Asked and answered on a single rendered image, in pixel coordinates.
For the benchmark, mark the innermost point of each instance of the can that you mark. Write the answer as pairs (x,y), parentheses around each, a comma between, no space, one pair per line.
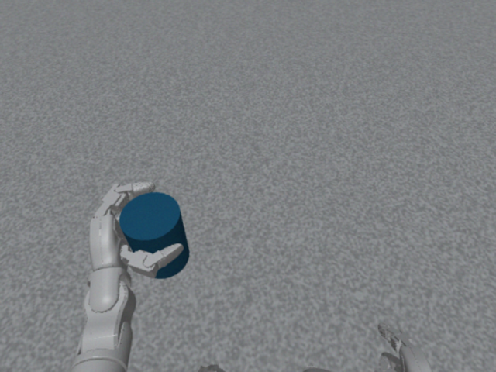
(152,222)

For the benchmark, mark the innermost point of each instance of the left robot arm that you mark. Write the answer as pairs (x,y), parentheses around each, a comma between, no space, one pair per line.
(107,336)

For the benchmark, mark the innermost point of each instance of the right robot hand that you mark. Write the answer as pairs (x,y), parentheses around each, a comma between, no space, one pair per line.
(412,359)

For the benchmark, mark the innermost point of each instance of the left robot hand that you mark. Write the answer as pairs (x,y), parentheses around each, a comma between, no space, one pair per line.
(108,247)

